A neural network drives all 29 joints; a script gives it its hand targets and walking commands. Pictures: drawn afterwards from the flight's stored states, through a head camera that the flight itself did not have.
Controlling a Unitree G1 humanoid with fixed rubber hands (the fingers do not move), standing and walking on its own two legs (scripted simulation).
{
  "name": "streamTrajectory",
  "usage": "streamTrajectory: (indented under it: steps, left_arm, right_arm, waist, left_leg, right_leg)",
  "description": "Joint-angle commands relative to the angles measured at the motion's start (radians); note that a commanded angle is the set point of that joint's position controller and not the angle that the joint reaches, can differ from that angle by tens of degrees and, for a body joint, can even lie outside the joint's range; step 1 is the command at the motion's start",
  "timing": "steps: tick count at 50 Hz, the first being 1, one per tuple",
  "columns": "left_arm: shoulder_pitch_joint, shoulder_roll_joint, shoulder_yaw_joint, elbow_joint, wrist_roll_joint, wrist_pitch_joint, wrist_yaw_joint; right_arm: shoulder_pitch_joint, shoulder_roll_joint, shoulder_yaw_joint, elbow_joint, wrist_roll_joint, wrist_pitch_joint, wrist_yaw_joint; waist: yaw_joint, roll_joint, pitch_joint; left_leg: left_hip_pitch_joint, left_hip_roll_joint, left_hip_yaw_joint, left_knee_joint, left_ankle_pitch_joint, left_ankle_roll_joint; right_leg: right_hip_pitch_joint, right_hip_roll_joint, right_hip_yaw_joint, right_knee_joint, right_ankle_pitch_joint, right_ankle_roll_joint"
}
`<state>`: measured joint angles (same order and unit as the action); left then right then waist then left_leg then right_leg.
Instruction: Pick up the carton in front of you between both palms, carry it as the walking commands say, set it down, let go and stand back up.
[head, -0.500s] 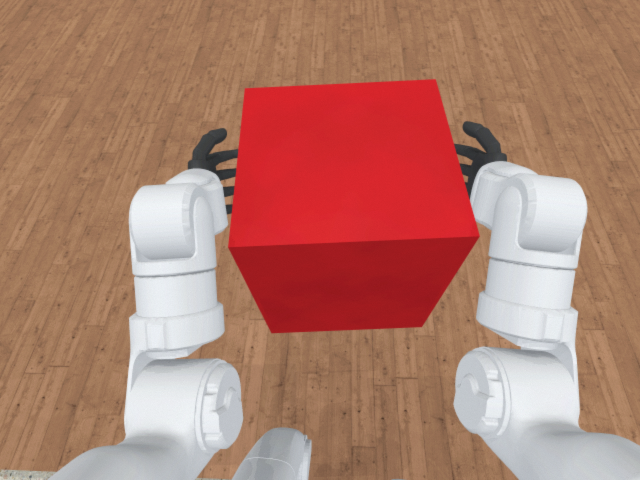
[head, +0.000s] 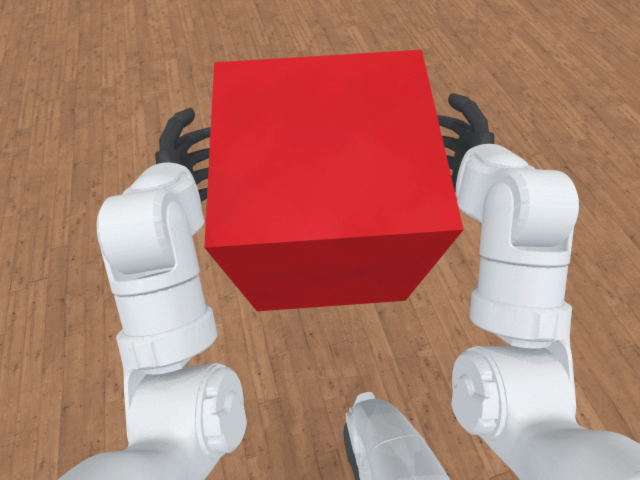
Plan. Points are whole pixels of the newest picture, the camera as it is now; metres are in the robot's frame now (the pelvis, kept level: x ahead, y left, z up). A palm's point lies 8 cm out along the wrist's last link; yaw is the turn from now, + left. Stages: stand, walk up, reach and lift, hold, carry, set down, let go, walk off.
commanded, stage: carry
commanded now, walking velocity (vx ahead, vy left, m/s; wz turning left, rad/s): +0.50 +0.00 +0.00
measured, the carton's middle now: (326, 201) +0.40 -0.07 +0.08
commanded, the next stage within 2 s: none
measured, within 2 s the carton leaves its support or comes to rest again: neither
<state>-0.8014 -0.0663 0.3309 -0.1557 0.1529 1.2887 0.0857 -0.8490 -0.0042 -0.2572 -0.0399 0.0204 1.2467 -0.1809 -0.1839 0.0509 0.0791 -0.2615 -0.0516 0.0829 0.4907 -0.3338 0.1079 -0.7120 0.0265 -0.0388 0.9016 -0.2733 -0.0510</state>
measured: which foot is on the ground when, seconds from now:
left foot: down 0.00-0.10, up 0.12-0.56, down 0.58-1.00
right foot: up 0.00-0.08, down 0.10-0.62, up 0.64-0.92, down 0.94-1.00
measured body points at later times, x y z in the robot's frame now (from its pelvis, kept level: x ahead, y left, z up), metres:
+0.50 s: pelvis +0.32 +0.00 +0.01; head +0.35 -0.01 +0.46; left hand +0.65 +0.18 +0.11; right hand +0.69 -0.12 +0.10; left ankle +0.43 +0.14 -0.70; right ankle +0.23 -0.09 -0.74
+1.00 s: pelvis +0.61 +0.03 -0.01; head +0.58 +0.01 +0.44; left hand +0.88 +0.19 +0.09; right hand +0.89 -0.11 +0.08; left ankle +0.50 +0.12 -0.73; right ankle +0.71 -0.06 -0.74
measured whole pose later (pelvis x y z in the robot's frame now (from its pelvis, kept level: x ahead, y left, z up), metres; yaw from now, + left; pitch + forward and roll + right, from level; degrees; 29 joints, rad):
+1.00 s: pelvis +0.61 +0.03 -0.01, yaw +3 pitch +2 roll -1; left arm -0.14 -0.13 0.09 -0.31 0.13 1.20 0.08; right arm -0.15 0.13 -0.11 -0.32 -0.12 1.21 -0.08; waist 0.00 0.04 -0.15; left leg -0.11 0.08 0.16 0.55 -0.43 -0.02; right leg -0.40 -0.02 -0.21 0.48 -0.11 -0.06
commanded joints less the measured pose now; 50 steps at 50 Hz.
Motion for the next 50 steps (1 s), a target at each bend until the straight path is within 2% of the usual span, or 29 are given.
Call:
streamTrajectory:
  steps: [1, 4, 5, 6, 7, 8, 9, 10, 11, 14, 20, 25, 28, 29, 30, 31, 32, 33, 34, 35, 36, 39, 41, 43, 46, 47, 48, 49, 50]
  left_arm:
    - [-0.57, -0.694, -0.584, 0.115, -0.241, -0.006, -0.112]
    - [-0.65, -0.718, -0.596, 0.182, -0.302, 0.028, -0.126]
    - [-0.676, -0.735, -0.597, 0.198, -0.331, 0.04, -0.134]
    - [-0.691, -0.736, -0.591, 0.218, -0.362, 0.054, -0.142]
    - [-0.745, -0.725, -0.577, 0.244, -0.38, 0.061, -0.143]
    - [-0.73, -0.785, -0.587, 0.25, -0.427, 0.071, -0.151]
    - [-0.792, -0.836, -0.6, 0.212, -0.466, 0.077, -0.16]
    - [-0.866, -0.893, -0.61, 0.187, -0.508, 0.081, -0.17]
    - [-0.914, -0.954, -0.632, 0.169, -0.549, 0.083, -0.177]
    - [-0.906, -1.061, -0.632, 0.182, -0.588, 0.073, -0.203]
    - [-0.651, -1.174, -0.646, 0.212, -0.533, 0.015, -0.254]
    - [-0.353, -1.163, -0.744, 0.023, -0.454, -0.044, -0.26]
    - [-0.166, -1.106, -0.825, -0.099, -0.428, -0.078, -0.249]
    - [-0.112, -1.079, -0.848, -0.122, -0.421, -0.087, -0.248]
    - [-0.058, -1.055, -0.868, -0.145, -0.418, -0.089, -0.25]
    - [-0.008, -1.077, -0.888, -0.146, -0.418, -0.086, -0.257]
    - [0.035, -1.064, -0.9, -0.171, -0.41, -0.099, -0.258]
    - [0.06, -1.066, -0.909, -0.196, -0.416, -0.109, -0.258]
    - [0.083, -1.084, -0.923, -0.225, -0.422, -0.118, -0.258]
    - [0.097, -1.091, -0.934, -0.247, -0.436, -0.124, -0.258]
    - [0.117, -1.091, -0.943, -0.257, -0.443, -0.128, -0.257]
    - [0.216, -1.061, -0.952, -0.241, -0.43, -0.133, -0.247]
    - [0.249, -1.033, -0.959, -0.238, -0.42, -0.129, -0.244]
    - [0.252, -0.999, -0.964, -0.245, -0.422, -0.119, -0.244]
    - [0.244, -0.946, -0.955, -0.248, -0.43, -0.096, -0.25]
    - [0.24, -0.926, -0.947, -0.244, -0.43, -0.085, -0.252]
    - [0.234, -0.901, -0.937, -0.237, -0.431, -0.071, -0.255]
    - [0.217, -0.896, -0.926, -0.202, -0.427, -0.065, -0.256]
    - [0.249, -0.907, -0.908, -0.161, -0.42, -0.066, -0.257]
  right_arm:
    - [-0.76, 1.061, 0.718, -0.012, 0.511, 0.046, 0.334]
    - [-0.73, 1.022, 0.637, 0.117, 0.462, 0.069, 0.334]
    - [-0.739, 1.008, 0.612, 0.145, 0.441, 0.077, 0.33]
    - [-0.749, 0.994, 0.587, 0.172, 0.422, 0.087, 0.326]
    - [-0.77, 1.0, 0.537, 0.189, 0.405, 0.105, 0.319]
    - [-0.773, 0.987, 0.528, 0.186, 0.383, 0.115, 0.311]
    - [-0.772, 0.993, 0.518, 0.175, 0.359, 0.119, 0.299]
    - [-0.783, 1.002, 0.494, 0.17, 0.337, 0.119, 0.287]
    - [-0.759, 1.008, 0.469, 0.175, 0.312, 0.119, 0.275]
    - [-0.662, 1.038, 0.44, 0.193, 0.236, 0.11, 0.253]
    - [-0.416, 1.154, 0.51, 0.181, 0.157, 0.044, 0.259]
    - [-0.252, 1.239, 0.697, -0.058, 0.196, -0.016, 0.281]
    - [-0.122, 1.228, 0.802, -0.192, 0.243, -0.041, 0.304]
    - [-0.059, 1.22, 0.826, -0.212, 0.251, -0.048, 0.315]
    - [0.014, 1.188, 0.83, -0.224, 0.244, -0.054, 0.323]
    - [0.069, 1.152, 0.831, -0.209, 0.226, -0.069, 0.326]
    - [0.126, 1.194, 0.853, -0.232, 0.249, -0.071, 0.336]
    - [0.151, 1.213, 0.863, -0.267, 0.263, -0.079, 0.345]
    - [0.182, 1.218, 0.866, -0.288, 0.27, -0.084, 0.349]
    - [0.172, 1.212, 0.877, -0.328, 0.285, -0.088, 0.351]
    - [0.176, 1.202, 0.884, -0.353, 0.295, -0.088, 0.353]
    - [0.248, 1.151, 0.888, -0.354, 0.296, -0.085, 0.363]
    - [0.298, 1.112, 0.88, -0.336, 0.283, -0.08, 0.37]
    - [0.323, 1.074, 0.872, -0.33, 0.274, -0.073, 0.372]
    - [0.311, 1.018, 0.858, -0.332, 0.263, -0.054, 0.366]
    - [0.313, 0.995, 0.851, -0.324, 0.253, -0.045, 0.364]
    - [0.32, 0.969, 0.842, -0.31, 0.243, -0.035, 0.36]
    - [0.291, 0.959, 0.85, -0.318, 0.248, -0.017, 0.355]
    - [0.276, 0.95, 0.852, -0.321, 0.254, -0.003, 0.354]
  waist:
    - [0.09, 0.051, -0.548]
    - [0.149, 0.067, -0.556]
    - [0.188, 0.047, -0.565]
    - [0.212, -0.066, -0.607]
    - [0.231, -0.3, -0.692]
    - [0.232, -0.223, -0.67]
    - [0.234, -0.152, -0.609]
    - [0.226, -0.067, -0.571]
    - [0.221, -0.049, -0.551]
    - [0.208, -0.109, -0.569]
    - [0.213, -0.174, -0.513]
    - [0.212, -0.22, -0.463]
    - [0.191, -0.2, -0.543]
    - [0.172, -0.158, -0.589]
    - [0.156, 0.011, -0.671]
    - [0.155, 0.27, -0.737]
    - [0.156, 0.196, -0.677]
    - [0.15, 0.11, -0.639]
    - [0.153, 0.019, -0.589]
    - [0.158, -0.005, -0.554]
    - [0.161, 0.004, -0.538]
    - [0.171, 0.075, -0.514]
    - [0.171, 0.119, -0.482]
    - [0.168, 0.128, -0.458]
    - [0.181, 0.076, -0.401]
    - [0.183, 0.054, -0.388]
    - [0.178, -0.006, -0.397]
    - [0.178, -0.132, -0.431]
    - [0.18, -0.223, -0.467]
  left_leg:
    - [0.296, 0.186, -0.155, 0.002, 0.878, 0.079]
    - [0.202, 0.173, -0.066, 0.144, 0.876, 0.002]
    - [0.116, 0.158, -0.046, 0.254, 0.735, -0.02]
    - [-0.046, 0.118, -0.03, 0.44, 0.337, -0.052]
    - [-0.341, -0.026, -0.044, 0.775, -0.196, -0.096]
    - [-0.445, -0.005, -0.109, 0.866, -0.202, -0.074]
    - [-0.475, 0.026, -0.121, 0.84, -0.142, -0.065]
    - [-0.461, 0.05, -0.113, 0.787, -0.087, -0.064]
    - [-0.444, 0.072, -0.109, 0.718, -0.05, -0.064]
    - [-0.385, 0.089, -0.082, 0.56, -0.005, -0.095]
    - [-0.399, 0.084, 0.018, 0.203, 0.142, -0.128]
    - [-0.308, 0.047, 0.096, -0.029, 0.306, -0.118]
    - [0.086, 0.006, 0.177, -0.181, 0.404, -0.091]
    - [0.309, 0.081, 0.111, -0.156, 0.383, -0.069]
    - [0.544, 0.31, -0.174, -0.054, 0.551, -0.008]
    - [0.78, 0.459, -0.515, -0.103, 0.528, 0.157]
    - [0.734, 0.475, -0.512, -0.139, 0.501, 0.17]
    - [0.68, 0.453, -0.437, -0.136, 0.54, 0.149]
    - [0.587, 0.434, -0.368, -0.155, 0.56, 0.114]
    - [0.506, 0.416, -0.3, -0.189, 0.554, 0.085]
    - [0.441, 0.395, -0.225, -0.214, 0.553, 0.058]
    - [0.348, 0.333, -0.059, -0.195, 0.676, 0.037]
    - [0.304, 0.303, 0.02, -0.17, 0.793, 0.012]
    - [0.27, 0.286, 0.067, -0.139, 0.81, -0.012]
    - [0.16, 0.237, 0.121, -0.032, 0.6, -0.072]
    - [0.096, 0.233, 0.117, -0.003, 0.499, -0.105]
    - [0.015, 0.208, 0.115, 0.048, 0.301, -0.137]
    - [-0.064, 0.174, 0.052, 0.094, 0.089, -0.16]
    - [-0.077, 0.149, 0.048, 0.1, -0.074, -0.167]
  right_leg:
    - [0.246, 0.053, -0.093, -0.3, 0.249, -0.005]
    - [0.542, 0.052, -0.137, -0.49, 0.407, -0.04]
    - [0.679, -0.006, -0.094, -0.49, 0.377, -0.047]
    - [0.846, -0.217, 0.159, -0.425, 0.529, -0.071]
    - [1.078, -0.449, 0.565, -0.443, 0.51, -0.272]
    - [1.034, -0.419, 0.638, -0.51, 0.293, -0.296]
    - [0.962, -0.376, 0.559, -0.536, 0.267, -0.253]
    - [0.901, -0.354, 0.477, -0.549, 0.339, -0.213]
    - [0.86, -0.337, 0.415, -0.561, 0.387, -0.18]
    - [0.844, -0.307, 0.311, -0.616, 0.388, -0.136]
    - [0.929, -0.268, 0.118, -0.636, 0.633, -0.09]
    - [0.985, -0.225, -0.031, -0.589, 0.809, -0.047]
    - [0.861, -0.185, -0.141, -0.354, 0.866, 0.002]
    - [0.692, -0.167, -0.148, -0.207, 0.679, 0.03]
    - [0.467, -0.127, -0.12, -0.005, 0.301, 0.057]
    - [0.131, 0.01, -0.06, 0.218, -0.158, 0.072]
    - [0.002, -0.015, 0.025, 0.338, -0.248, 0.052]
    - [-0.022, -0.055, 0.05, 0.34, -0.227, 0.038]
    - [-0.01, -0.092, 0.05, 0.28, -0.177, 0.038]
    - [0.027, -0.117, 0.048, 0.174, -0.136, 0.042]
    - [0.088, -0.117, 0.025, 0.081, -0.126, 0.053]
    - [0.201, -0.075, -0.052, -0.143, -0.087, 0.083]
    - [0.25, -0.05, -0.101, -0.262, 0.043, 0.084]
    - [0.306, -0.041, -0.13, -0.333, 0.17, 0.08]
    - [0.48, -0.045, -0.176, -0.517, 0.398, 0.083]
    - [0.566, -0.092, -0.151, -0.545, 0.465, 0.077]
    - [0.667, -0.198, -0.054, -0.51, 0.689, 0.064]
    - [0.78, -0.313, 0.07, -0.433, 0.943, -0.033]
    - [0.785, -0.364, 0.156, -0.477, 0.894, -0.095]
